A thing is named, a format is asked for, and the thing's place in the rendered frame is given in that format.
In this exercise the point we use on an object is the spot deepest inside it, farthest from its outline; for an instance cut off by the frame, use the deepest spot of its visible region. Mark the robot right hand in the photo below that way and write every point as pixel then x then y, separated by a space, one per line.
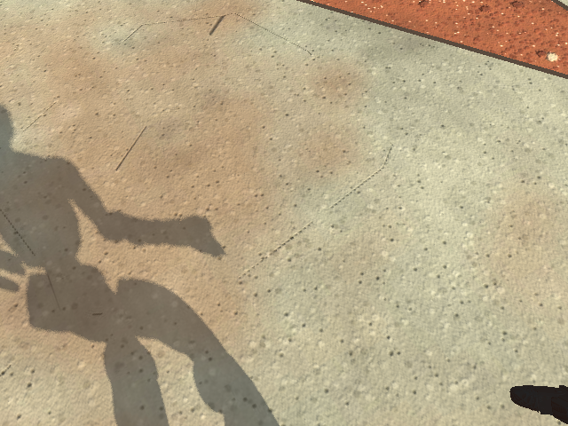
pixel 547 400

